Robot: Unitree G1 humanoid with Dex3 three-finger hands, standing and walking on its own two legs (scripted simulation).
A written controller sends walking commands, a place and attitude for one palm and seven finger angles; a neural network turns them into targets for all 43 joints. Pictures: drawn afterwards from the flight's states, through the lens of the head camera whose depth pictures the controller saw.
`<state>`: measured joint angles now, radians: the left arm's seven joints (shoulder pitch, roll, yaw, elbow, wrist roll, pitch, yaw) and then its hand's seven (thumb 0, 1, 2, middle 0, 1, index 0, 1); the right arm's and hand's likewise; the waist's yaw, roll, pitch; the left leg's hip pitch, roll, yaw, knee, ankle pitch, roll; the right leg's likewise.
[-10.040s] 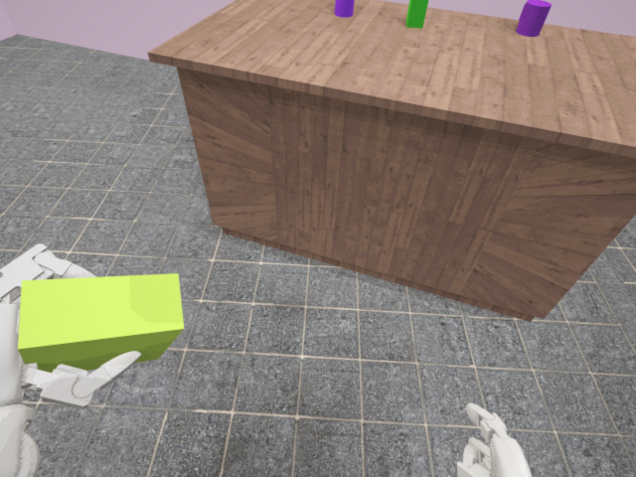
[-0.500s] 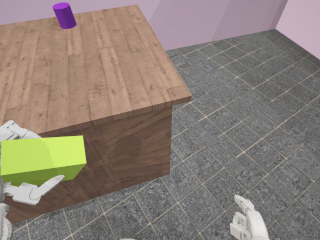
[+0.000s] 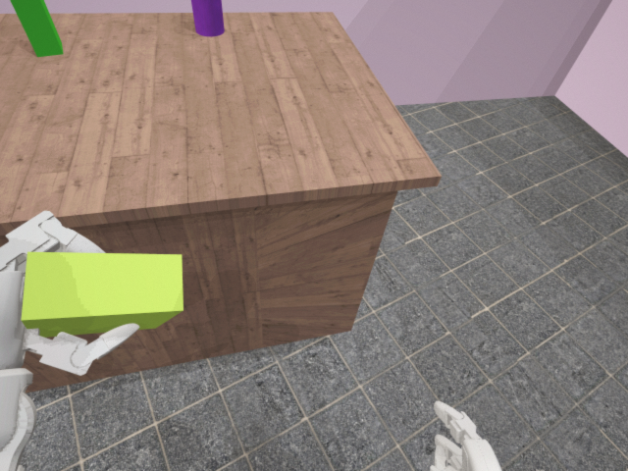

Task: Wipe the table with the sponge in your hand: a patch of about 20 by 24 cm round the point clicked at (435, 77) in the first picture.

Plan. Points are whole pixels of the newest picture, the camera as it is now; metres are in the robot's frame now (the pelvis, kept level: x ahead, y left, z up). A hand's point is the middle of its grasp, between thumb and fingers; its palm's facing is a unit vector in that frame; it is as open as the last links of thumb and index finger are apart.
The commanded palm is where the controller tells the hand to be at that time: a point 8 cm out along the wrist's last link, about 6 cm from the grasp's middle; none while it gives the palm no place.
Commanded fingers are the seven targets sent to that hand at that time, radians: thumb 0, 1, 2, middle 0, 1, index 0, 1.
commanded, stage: come to a stop and stand still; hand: left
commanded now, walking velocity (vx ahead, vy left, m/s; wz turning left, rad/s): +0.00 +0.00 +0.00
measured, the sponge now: (125, 297) +0.24 +0.22 +0.14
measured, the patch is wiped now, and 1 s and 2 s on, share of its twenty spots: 0.00 0.00 0.00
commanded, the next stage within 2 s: look again from close up in 1.26 s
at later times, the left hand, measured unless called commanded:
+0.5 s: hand (28, 333) +0.18 +0.27 +0.17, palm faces +0.53 -0.77 -0.36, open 9.7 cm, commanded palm +0.13 +0.28 +0.18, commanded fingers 0.00 0.10 1.30 -1.20 -1.60 -1.20 -1.60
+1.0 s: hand (98, 266) +0.25 +0.25 +0.16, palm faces +0.46 -0.78 -0.42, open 9.6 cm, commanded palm +0.19 +0.27 +0.18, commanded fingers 0.00 0.10 1.30 -1.20 -1.60 -1.20 -1.60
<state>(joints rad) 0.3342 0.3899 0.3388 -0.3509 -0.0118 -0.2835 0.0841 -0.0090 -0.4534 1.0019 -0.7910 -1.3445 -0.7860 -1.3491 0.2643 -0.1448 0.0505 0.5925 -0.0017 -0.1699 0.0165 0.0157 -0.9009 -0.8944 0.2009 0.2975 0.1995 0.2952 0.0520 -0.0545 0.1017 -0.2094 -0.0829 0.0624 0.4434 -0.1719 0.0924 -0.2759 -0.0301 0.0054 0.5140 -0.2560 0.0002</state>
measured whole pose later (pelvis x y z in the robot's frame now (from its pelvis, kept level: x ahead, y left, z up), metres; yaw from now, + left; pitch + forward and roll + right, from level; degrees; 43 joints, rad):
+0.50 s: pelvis +0.00 -0.01 +0.00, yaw +5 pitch -4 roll -1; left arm 0.38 0.33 0.36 -0.40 0.00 -0.24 0.10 -0.01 -0.45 1.00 -0.79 -1.34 -0.79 -1.35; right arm 0.23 -0.22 0.01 0.58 -0.01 -0.15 0.00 0.02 -0.90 -0.89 0.20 0.30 0.20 0.30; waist 0.07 -0.02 0.06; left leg -0.21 -0.03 0.09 0.42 -0.17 0.06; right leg -0.22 0.03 0.06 0.41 -0.18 0.00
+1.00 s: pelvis +0.06 -0.02 +0.01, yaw +6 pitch +1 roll -1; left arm 0.44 0.37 0.37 -0.41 -0.04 -0.22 0.09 -0.01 -0.45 1.00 -0.79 -1.34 -0.79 -1.35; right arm 0.22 -0.22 0.01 0.59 0.00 -0.11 -0.02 0.02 -0.90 -0.89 0.20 0.30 0.20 0.30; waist 0.01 0.00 0.02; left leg -0.21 -0.02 0.06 0.40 -0.21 0.04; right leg -0.19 0.06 0.06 0.37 -0.18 -0.02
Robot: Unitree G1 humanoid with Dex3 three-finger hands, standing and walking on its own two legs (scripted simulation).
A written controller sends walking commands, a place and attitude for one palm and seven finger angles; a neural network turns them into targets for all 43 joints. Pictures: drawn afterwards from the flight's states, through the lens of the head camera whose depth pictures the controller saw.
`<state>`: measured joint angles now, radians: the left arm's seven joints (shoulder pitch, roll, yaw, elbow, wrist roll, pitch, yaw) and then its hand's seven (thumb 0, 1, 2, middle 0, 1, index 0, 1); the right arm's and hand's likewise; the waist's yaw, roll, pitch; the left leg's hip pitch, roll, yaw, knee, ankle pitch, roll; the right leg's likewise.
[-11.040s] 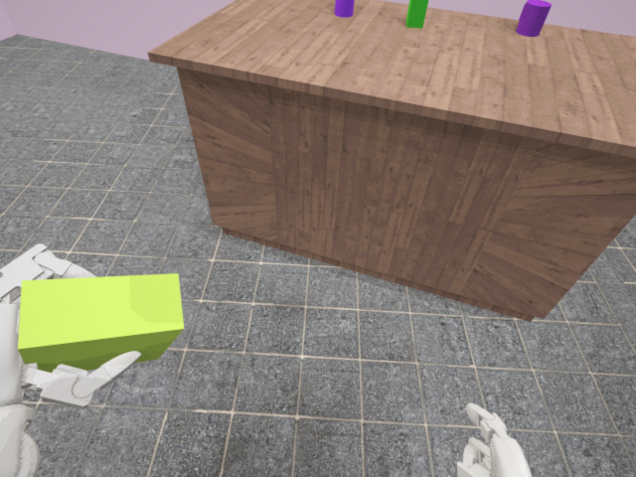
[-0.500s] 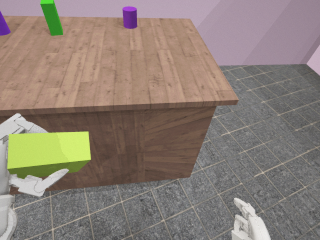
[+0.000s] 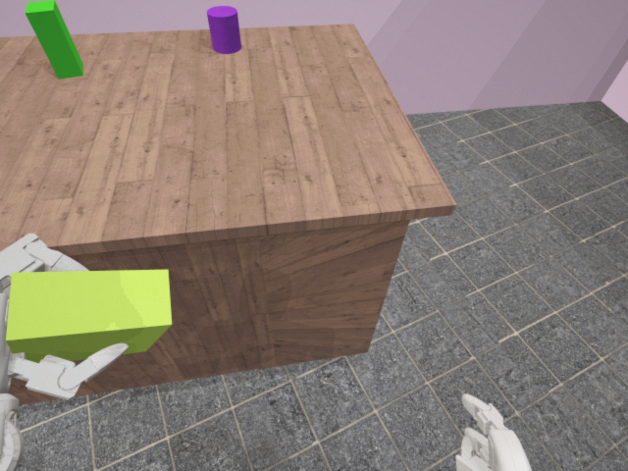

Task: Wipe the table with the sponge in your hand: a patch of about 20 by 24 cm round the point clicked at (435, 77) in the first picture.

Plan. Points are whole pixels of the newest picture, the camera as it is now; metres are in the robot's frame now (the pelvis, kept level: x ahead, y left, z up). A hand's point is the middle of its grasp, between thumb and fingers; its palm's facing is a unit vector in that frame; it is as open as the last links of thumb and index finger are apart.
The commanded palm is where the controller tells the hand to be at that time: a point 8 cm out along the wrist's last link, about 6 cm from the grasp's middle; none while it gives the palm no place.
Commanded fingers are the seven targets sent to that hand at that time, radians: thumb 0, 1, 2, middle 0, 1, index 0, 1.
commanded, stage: come to a stop and stand still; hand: left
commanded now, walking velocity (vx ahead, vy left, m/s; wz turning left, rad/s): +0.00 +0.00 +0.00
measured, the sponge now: (113, 318) +0.23 +0.22 +0.14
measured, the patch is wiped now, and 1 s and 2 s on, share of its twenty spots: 0.00 0.00 0.00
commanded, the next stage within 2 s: look again from close up in 0.26 s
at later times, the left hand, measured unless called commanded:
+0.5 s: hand (67, 323) +0.21 +0.25 +0.15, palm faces +0.41 -0.83 -0.37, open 9.6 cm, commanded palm +0.16 +0.28 +0.17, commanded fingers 0.00 0.10 1.30 -1.20 -1.60 -1.20 -1.60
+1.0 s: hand (66, 323) +0.22 +0.26 +0.15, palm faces +0.38 -0.84 -0.38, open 9.6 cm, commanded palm +0.17 +0.29 +0.17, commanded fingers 0.00 0.10 1.30 -1.20 -1.60 -1.20 -1.60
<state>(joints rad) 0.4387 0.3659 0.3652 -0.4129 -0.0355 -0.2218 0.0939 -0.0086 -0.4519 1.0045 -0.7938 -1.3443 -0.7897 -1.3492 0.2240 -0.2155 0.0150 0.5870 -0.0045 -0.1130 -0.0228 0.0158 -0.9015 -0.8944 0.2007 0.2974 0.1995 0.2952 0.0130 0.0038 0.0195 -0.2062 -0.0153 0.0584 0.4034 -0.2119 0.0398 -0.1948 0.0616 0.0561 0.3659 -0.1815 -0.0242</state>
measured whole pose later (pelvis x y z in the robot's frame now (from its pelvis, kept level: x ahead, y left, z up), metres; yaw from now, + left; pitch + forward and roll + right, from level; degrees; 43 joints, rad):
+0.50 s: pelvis +0.00 +0.00 +0.00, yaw +1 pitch +0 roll -1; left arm 0.43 0.34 0.33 -0.39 -0.05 -0.19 0.11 -0.01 -0.45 1.01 -0.79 -1.34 -0.79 -1.35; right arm 0.20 -0.21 0.02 0.56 0.01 -0.06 -0.05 0.01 -0.90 -0.89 0.20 0.30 0.20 0.30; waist 0.03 0.01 0.00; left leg -0.18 -0.01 0.05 0.38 -0.21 0.04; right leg -0.16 0.06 0.05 0.34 -0.18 -0.03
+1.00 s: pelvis +0.01 +0.01 -0.01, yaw -1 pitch +0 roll -1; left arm 0.48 0.34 0.33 -0.40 -0.04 -0.20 0.12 -0.01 -0.45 1.01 -0.80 -1.34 -0.79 -1.35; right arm 0.23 -0.23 0.00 0.58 0.00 -0.07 -0.04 0.02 -0.90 -0.89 0.20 0.30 0.20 0.30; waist 0.02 0.01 -0.03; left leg -0.22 -0.02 0.08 0.49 -0.28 0.06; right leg -0.23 0.06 0.08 0.47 -0.25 -0.02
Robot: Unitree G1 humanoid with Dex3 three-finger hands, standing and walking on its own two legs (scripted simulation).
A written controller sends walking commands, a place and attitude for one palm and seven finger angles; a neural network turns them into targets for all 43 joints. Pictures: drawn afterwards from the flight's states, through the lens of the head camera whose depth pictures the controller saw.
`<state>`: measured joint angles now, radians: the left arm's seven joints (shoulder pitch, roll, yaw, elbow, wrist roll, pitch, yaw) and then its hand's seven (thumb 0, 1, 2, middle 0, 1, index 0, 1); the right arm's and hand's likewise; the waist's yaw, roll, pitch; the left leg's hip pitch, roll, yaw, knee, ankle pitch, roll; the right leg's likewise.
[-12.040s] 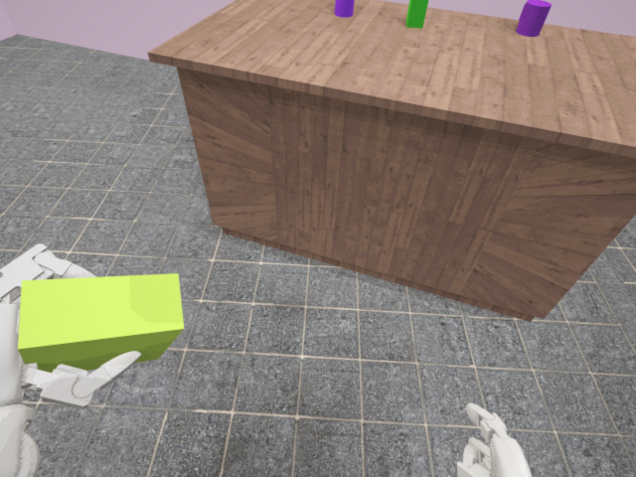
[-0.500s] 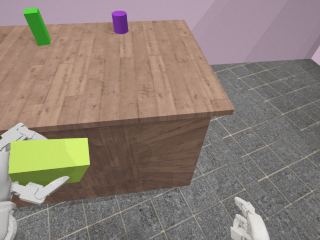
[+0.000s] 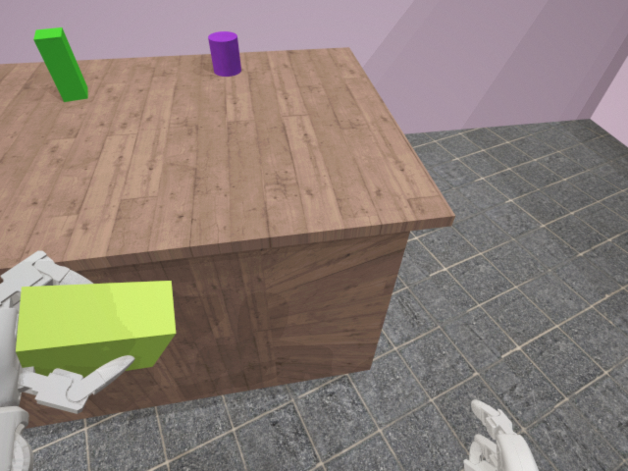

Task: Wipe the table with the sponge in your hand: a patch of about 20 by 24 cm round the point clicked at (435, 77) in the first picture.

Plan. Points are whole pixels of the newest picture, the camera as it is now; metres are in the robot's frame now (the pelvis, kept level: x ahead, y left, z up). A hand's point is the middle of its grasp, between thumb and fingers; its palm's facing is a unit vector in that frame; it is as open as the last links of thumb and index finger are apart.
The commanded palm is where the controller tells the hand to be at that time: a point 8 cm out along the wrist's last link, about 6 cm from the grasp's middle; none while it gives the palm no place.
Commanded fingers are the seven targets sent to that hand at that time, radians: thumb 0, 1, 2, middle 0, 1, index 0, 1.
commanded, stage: shuffle to correct the standing spot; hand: left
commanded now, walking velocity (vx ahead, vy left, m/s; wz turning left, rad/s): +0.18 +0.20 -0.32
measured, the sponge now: (120, 331) +0.22 +0.22 +0.13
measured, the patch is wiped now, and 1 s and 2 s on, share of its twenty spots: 0.00 0.00 0.00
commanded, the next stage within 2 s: come to a stop and stand still in 1.40 s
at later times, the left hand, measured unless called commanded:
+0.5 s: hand (122, 231) +0.33 +0.26 +0.16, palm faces +0.26 -0.82 -0.52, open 9.6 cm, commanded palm +0.29 +0.30 +0.18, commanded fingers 0.00 0.10 1.30 -1.20 -1.60 -1.20 -1.60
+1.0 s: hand (128, 176) +0.43 +0.29 +0.16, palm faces +0.20 -0.84 -0.50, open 9.6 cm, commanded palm +0.38 +0.34 +0.18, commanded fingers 0.00 0.10 1.30 -1.20 -1.60 -1.20 -1.60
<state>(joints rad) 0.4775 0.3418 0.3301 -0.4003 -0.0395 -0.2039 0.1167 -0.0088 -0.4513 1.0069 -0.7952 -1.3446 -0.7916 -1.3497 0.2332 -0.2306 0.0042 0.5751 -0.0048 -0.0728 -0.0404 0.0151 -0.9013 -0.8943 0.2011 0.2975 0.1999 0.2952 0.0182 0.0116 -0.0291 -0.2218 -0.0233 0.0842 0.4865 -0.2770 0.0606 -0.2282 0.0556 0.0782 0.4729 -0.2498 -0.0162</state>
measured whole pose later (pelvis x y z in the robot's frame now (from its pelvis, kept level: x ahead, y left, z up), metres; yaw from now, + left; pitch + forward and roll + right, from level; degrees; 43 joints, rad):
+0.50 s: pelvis +0.09 +0.04 -0.02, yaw -9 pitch -1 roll +4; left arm 0.49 0.43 0.43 -0.50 -0.04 -0.28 0.12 -0.01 -0.45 1.01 -0.80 -1.34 -0.79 -1.35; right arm 0.17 -0.22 -0.04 0.59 0.02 -0.07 -0.01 0.02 -0.90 -0.89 0.20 0.30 0.20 0.29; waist 0.03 -0.05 0.11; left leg -0.33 0.03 0.09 0.66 -0.30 -0.03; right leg -0.35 -0.03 0.14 1.00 -0.52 0.01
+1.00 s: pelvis +0.16 +0.10 +0.00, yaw -13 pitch -1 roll +3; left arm 0.52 0.37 0.39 -0.48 -0.03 -0.24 0.16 -0.01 -0.45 1.01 -0.80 -1.35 -0.79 -1.35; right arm 0.22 -0.28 -0.06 0.62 0.01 -0.07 -0.04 0.02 -0.91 -0.89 0.20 0.30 0.20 0.29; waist -0.01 -0.01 0.11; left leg -0.41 0.05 0.07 0.70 -0.23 -0.02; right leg -0.24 -0.09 -0.05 0.58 -0.33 0.01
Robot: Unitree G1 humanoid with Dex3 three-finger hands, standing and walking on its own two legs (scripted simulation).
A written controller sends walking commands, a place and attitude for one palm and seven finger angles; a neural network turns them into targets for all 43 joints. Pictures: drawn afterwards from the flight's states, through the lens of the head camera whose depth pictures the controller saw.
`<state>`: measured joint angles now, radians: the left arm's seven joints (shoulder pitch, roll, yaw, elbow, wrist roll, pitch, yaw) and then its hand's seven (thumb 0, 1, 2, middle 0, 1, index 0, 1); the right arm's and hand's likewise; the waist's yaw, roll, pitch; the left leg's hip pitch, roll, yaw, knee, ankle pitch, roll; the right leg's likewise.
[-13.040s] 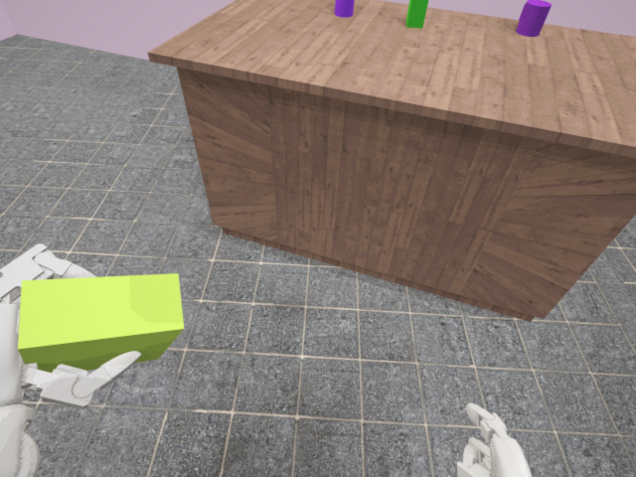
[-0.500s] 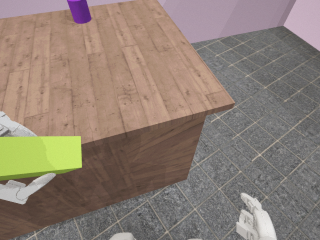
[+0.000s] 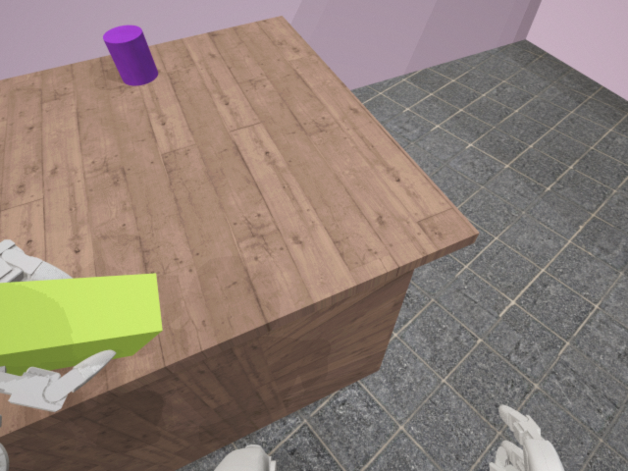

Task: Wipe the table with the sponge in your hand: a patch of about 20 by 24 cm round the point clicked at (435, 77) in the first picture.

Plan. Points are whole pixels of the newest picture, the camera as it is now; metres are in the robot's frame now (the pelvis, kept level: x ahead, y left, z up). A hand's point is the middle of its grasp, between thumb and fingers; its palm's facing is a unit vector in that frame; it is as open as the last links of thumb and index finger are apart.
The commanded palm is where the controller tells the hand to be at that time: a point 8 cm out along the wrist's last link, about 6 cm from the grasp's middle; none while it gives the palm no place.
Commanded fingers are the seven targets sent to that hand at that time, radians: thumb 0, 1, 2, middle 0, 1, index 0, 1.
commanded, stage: shuffle to correct the standing spot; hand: left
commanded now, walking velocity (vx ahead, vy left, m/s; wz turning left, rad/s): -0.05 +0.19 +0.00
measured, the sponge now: (99, 324) +0.23 +0.21 +0.14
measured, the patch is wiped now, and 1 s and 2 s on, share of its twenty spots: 0.00 0.00 0.00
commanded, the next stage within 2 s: come to a stop and stand still in 0.40 s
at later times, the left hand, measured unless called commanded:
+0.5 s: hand out of the picture +0.18 +0.35 +0.17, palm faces +0.44 -0.79 -0.42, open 9.6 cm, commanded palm +0.13 +0.38 +0.18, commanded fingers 0.00 0.10 1.30 -1.20 -1.60 -1.20 -1.60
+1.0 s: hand out of the picture +0.13 +0.40 +0.17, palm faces +0.40 -0.83 -0.38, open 9.6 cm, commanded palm +0.09 +0.43 +0.18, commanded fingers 0.00 0.10 1.30 -1.20 -1.60 -1.20 -1.60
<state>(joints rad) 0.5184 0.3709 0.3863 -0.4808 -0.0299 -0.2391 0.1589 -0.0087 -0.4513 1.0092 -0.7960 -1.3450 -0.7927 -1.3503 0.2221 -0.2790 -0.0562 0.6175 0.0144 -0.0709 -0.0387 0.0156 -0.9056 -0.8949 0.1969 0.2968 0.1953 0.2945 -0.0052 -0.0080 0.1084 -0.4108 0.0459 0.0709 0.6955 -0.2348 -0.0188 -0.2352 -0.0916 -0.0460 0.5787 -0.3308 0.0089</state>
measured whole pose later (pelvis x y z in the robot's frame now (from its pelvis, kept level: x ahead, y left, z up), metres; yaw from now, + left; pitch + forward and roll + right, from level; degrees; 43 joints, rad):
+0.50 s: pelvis -0.03 +0.10 +0.00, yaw -1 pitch -1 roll +4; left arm 0.45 0.34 0.36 -0.41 -0.03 -0.19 0.16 -0.01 -0.45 1.01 -0.80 -1.35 -0.79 -1.35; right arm 0.20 -0.21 0.03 0.64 0.01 -0.06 -0.02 0.01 -0.90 -0.89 0.20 0.30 0.20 0.30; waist 0.03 -0.02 0.04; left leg -0.45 0.01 0.03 0.95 -0.38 -0.03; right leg -0.27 -0.13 -0.07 0.56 -0.28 0.01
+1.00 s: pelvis -0.08 +0.16 +0.00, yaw -1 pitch -1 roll +1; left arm 0.47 0.33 0.34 -0.46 -0.06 -0.15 0.13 -0.01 -0.45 1.01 -0.80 -1.34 -0.79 -1.35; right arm 0.22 -0.18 0.02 0.64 0.02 -0.06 -0.02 0.01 -0.90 -0.89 0.20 0.30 0.20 0.30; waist 0.02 0.02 0.01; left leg -0.39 0.03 0.03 0.86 -0.40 -0.01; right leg -0.26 0.03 -0.09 0.50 -0.23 -0.09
